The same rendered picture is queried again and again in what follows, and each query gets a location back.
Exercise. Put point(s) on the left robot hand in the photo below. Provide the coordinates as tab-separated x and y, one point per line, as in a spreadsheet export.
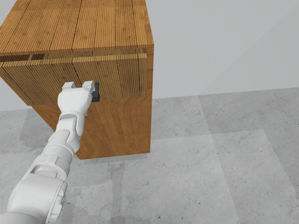
76	99

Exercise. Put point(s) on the handle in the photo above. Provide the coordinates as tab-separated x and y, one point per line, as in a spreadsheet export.
95	94

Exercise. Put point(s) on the drawer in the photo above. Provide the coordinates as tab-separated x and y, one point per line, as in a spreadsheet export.
121	73

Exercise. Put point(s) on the cabinet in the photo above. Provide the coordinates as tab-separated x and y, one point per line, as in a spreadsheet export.
113	127

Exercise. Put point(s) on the robot left forearm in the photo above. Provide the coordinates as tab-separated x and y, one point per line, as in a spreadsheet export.
57	155

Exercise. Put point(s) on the left robot upper arm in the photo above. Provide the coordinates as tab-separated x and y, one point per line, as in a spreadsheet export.
39	200

